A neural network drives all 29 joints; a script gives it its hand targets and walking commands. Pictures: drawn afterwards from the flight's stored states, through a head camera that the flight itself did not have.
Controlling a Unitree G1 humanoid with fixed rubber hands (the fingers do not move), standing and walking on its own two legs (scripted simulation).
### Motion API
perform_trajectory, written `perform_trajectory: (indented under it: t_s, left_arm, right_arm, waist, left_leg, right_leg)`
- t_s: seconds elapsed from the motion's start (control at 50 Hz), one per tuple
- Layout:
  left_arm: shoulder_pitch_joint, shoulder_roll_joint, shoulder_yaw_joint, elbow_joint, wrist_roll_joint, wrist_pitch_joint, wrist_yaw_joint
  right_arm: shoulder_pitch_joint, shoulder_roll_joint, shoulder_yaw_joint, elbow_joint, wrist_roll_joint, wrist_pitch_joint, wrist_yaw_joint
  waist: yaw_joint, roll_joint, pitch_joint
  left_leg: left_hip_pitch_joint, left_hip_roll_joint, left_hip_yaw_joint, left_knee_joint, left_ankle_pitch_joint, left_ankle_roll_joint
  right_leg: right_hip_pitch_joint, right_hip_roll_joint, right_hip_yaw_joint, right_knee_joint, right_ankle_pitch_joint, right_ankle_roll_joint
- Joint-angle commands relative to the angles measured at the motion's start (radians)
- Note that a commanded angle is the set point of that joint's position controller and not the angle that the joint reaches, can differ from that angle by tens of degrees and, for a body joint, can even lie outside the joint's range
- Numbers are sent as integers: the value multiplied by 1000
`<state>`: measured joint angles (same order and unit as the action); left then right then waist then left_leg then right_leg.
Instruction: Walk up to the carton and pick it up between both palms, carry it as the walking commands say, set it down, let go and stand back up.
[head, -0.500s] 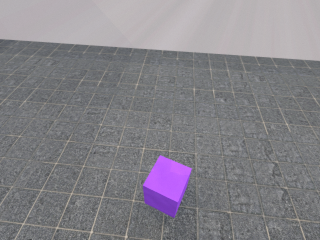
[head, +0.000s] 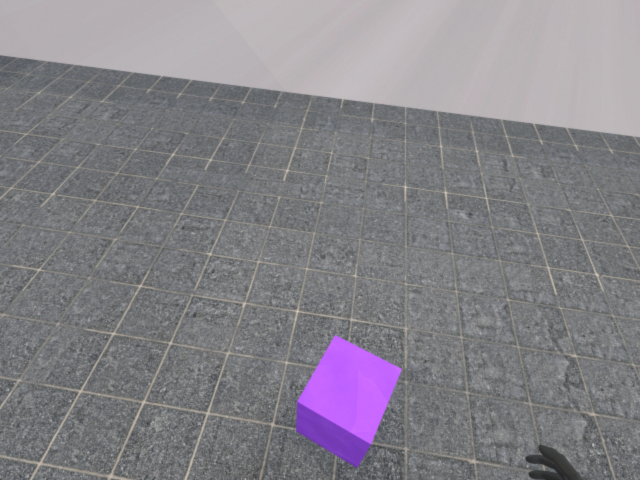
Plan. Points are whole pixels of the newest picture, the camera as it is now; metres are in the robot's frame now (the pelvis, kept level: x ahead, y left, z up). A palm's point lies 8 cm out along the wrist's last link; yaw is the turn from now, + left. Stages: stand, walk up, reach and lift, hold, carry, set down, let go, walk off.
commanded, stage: walk up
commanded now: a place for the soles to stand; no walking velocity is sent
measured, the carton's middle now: (346, 401) +0.46 -0.09 -0.63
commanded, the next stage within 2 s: none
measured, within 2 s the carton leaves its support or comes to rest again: neither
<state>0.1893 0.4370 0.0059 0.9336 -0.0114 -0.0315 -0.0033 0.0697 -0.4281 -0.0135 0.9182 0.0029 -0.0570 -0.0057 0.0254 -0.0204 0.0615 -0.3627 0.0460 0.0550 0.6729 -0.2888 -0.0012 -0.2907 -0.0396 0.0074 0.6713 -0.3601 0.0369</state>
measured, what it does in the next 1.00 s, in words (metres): steps to the left, turning right: left foot, then right foot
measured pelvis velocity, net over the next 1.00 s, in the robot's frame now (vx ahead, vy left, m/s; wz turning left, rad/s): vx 0.06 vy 0.08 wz -0.35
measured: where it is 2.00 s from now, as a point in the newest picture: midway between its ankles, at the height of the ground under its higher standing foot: outside the picture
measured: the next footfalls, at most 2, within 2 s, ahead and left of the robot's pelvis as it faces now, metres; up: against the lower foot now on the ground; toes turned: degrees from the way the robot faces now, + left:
left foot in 0.60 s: +0.14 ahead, +0.18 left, +0.00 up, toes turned -26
right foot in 0.82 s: +0.08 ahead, -0.05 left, +0.00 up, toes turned -17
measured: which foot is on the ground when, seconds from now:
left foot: down 0.00-0.36, up 0.38-0.58, down 0.60-1.00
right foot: down 0.00-0.60, up 0.62-0.80, down 0.82-1.00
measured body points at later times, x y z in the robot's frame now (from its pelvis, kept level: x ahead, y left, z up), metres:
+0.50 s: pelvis +0.01 +0.02 +0.02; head +0.04 +0.00 +0.46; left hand +0.10 +0.38 -0.07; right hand +0.14 -0.35 -0.07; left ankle +0.04 +0.16 -0.68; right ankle +0.00 -0.14 -0.72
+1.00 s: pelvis +0.06 +0.08 -0.01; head +0.08 +0.07 +0.44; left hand +0.29 +0.36 -0.09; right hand +0.05 -0.27 -0.11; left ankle +0.10 +0.20 -0.72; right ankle +0.05 -0.04 -0.72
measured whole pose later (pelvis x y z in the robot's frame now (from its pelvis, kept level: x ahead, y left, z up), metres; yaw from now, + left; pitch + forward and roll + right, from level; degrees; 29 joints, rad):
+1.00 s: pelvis +0.06 +0.08 -0.01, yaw -20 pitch -2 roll +0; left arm 0.18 0.46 0.04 0.83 0.01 -0.03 0.01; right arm 0.18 -0.45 -0.05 0.84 -0.01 -0.01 0.00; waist -0.01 0.01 0.08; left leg -0.32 0.04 0.06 0.75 -0.38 0.00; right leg -0.38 0.02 0.05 0.78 -0.35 -0.01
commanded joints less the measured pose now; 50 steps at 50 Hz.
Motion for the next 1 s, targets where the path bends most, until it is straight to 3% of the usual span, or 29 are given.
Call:
perform_trajectory:
  t_s: [0.0, 0.32, 0.34, 0.36, 0.38, 0.4, 0.44, 0.46, 0.52, 0.56, 0.58, 0.6, 0.62, 0.64, 0.66, 0.68, 0.7, 0.74, 0.76, 0.78, 0.8, 0.82, 0.84, 0.86, 0.88, 0.92, 0.94, 0.96, 0.98]
  left_arm:
    - [-6, 185, 35, 7, -4, -4, 7]
    - [-177, 161, 19, 139, 8, 11, -3]
    - [52, 326, 74, 140, 9, -16, 36]
    - [115, 367, 103, 148, 21, -24, 58]
    - [146, 393, 130, 116, 27, -33, 75]
    - [132, 381, 136, 73, 25, -45, 91]
    - [57, 342, 126, 20, 31, -57, 99]
    - [39, 333, 123, -3, 38, -61, 97]
    - [63, 324, 110, -56, 48, -57, 84]
    - [45, 296, 93, -99, 38, -41, 83]
    - [79, 244, 77, -113, 35, -35, 89]
    - [101, 184, 59, -140, 22, -29, 96]
    - [108, 243, 71, -118, 19, -21, 106]
    - [112, 274, 79, -107, 12, -21, 99]
    - [145, 269, 80, -95, 8, -24, 83]
    - [167, 262, 81, -90, 10, -28, 66]
    - [185, 256, 87, -82, 16, -32, 50]
    - [187, 225, 93, -81, 21, -30, 30]
    - [200, 210, 97, -80, 23, -28, 26]
    - [206, 213, 104, -83, 33, -28, 26]
    - [196, 244, 114, -98, 44, -31, 29]
    - [128, 321, 125, -135, 49, -40, 29]
    - [102, 332, 126, -146, 39, -40, 27]
    - [61, 306, 114, -154, 37, -38, 30]
    - [25, 281, 103, -160, 34, -33, 33]
    - [-47, 239, 80, -163, 21, -13, 22]
    - [-43, 189, 66, -164, 15, -7, 18]
    - [-16, 172, 65, -155, 7, 0, 13]
    - [-2, 195, 74, -133, 4, 8, 16]
  right_arm:
    - [-49, -201, -40, 4, 5, -6, -8]
    - [-155, -171, -17, 171, -1, 12, 4]
    - [-195, -292, -97, 42, -61, 60, 40]
    - [-216, -236, -85, -7, -55, 83, 59]
    - [-219, -195, -85, -60, -62, 102, 77]
    - [-196, -168, -86, -91, -64, 116, 88]
    - [-118, -178, -104, -105, -52, 117, 96]
    - [-103, -183, -111, -114, -50, 113, 99]
    - [-69, -180, -129, -150, -42, 110, 89]
    - [44, -191, -146, -140, -47, 105, 72]
    - [101, -246, -160, -141, -59, 99, 60]
    - [87, -347, -172, -171, -66, 89, 51]
    - [39, -346, -169, -195, -45, 87, 54]
    - [32, -310, -152, -205, -41, 86, 48]
    - [25, -291, -141, -201, -41, 83, 41]
    - [22, -280, -135, -201, -39, 81, 38]
    - [25, -278, -132, -200, -39, 79, 37]
    - [21, -261, -120, -202, -29, 76, 36]
    - [13, -253, -113, -207, -24, 76, 36]
    - [22, -233, -103, -210, -18, 75, 34]
    - [58, -192, -89, -210, -13, 72, 31]
    - [52, -139, -73, -223, -6, 72, 30]
    - [34, -197, -89, -205, 4, 79, 14]
    - [65, -202, -92, -181, 4, 73, 10]
    - [92, -194, -92, -165, 3, 63, 8]
    - [173, -180, -90, -108, -5, 39, 2]
    - [165, -221, -96, -104, -23, 27, -4]
    - [108, -283, -99, -120, -24, 14, -7]
    - [72, -280, -94, -125, -17, 12, -1]
  waist:
    - [-4, 72, -131]
    - [-19, 4, -101]
    - [14, 97, -63]
    - [35, 12, -41]
    - [51, -96, -15]
    - [25, -83, -4]
    - [-31, -59, -6]
    - [-35, -75, -9]
    - [-30, -143, -31]
    - [-86, -117, -76]
    - [-111, 38, -93]
    - [-106, 296, -88]
    - [-94, 226, -101]
    - [-81, 139, -50]
    - [-43, 131, -15]
    - [-32, 162, -12]
    - [-31, 211, -28]
    - [-19, 200, -46]
    - [2, 188, -58]
    - [19, 159, -61]
    - [26, 38, -58]
    - [-6, -182, -41]
    - [7, -105, -64]
    - [-13, -83, -69]
    - [-30, -90, -62]
    - [-75, -120, -68]
    - [-67, -15, -57]
    - [-33, 122, -43]
    - [-12, 111, -38]
  left_leg:
    - [147, 122, -135, -160, 259, 68]
    - [274, 115, -72, -358, 176, 16]
    - [202, 37, 28, -151, -118, 29]
    - [-26, 0, 4, -26, -196, 31]
    - [-244, -8, -80, 165, -241, 29]
    - [-322, 29, -189, 277, -185, 32]
    - [-266, 64, -203, 294, -128, 19]
    - [-197, 53, -165, 249, -139, 11]
    - [-1, -12, -61, 104, -188, 12]
    - [214, -60, -16, -72, -48, 26]
    - [289, 13, -133, -217, -129, 60]
    - [330, 291, -492, -366, -196, 169]
    - [205, 373, -542, -381, -190, 273]
    - [128, 358, -516, -348, -130, 297]
    - [97, 311, -426, -300, -120, 278]
    - [84, 270, -347, -278, -142, 242]
    - [72, 254, -291, -251, -67, 228]
    - [10, 237, -214, -178, 57, 211]
    - [-30, 226, -186, -128, 52, 187]
    - [-72, 215, -166, -69, 33, 153]
    - [-128, 176, -127, 37, 4, 102]
    - [-227, 25, -32, 204, -165, 21]
    - [-137, 22, -84, 295, -313, 14]
    - [-92, 31, -100, 287, -310, 20]
    - [-53, 35, -89, 222, -297, 27]
    - [133, -3, -23, -62, -103, 38]
    - [144, 61, -155, -170, -55, 50]
    - [107, 210, -364, -243, -5, 118]
    - [85, 285, -382, -234, 90, 191]
  right_leg:
    - [23, -64, 63, -107, 311, -86]
    - [92, -87, 96, -355, 274, -67]
    - [85, -131, 229, -359, 152, -117]
    - [202, -192, 374, -368, 48, -178]
    - [308, -267, 520, -383, 5, -243]
    - [285, -321, 577, -383, -1, -277]
    - [198, -262, 484, -363, -7, -255]
    - [143, -218, 414, -336, 62, -240]
    - [-15, -143, 311, -202, 318, -226]
    - [-150, -74, 247, -50, 390, -163]
    - [-225, -7, 166, 120, 264, -120]
    - [-423, 115, 27, 307, -58, -64]
    - [-356, 58, 28, 452, -279, -57]
    - [-329, 22, 44, 471, -250, -56]
    - [-302, -9, 31, 422, -213, -52]
    - [-266, -19, 16, 334, -175, -57]
    - [-210, -2, -9, 269, -160, -53]
    - [-55, 37, -43, 135, -95, -52]
    - [34, 53, -49, 30, -12, -60]
    - [107, 65, -30, -52, 33, -74]
    - [149, -5, 117, -180, 2, -102]
    - [105, -216, 538, -313, -64, -211]
    - [25, -280, 552, -301, 3, -312]
    - [-13, -260, 492, -254, 41, -322]
    - [-48, -226, 421, -223, 63, -296]
    - [-121, -113, 242, -122, 198, -195]
    - [-153, -54, 182, -20, 275, -134]
    - [-165, 47, 105, 115, 196, -73]
    - [-124, 62, 52, 147, 22, -59]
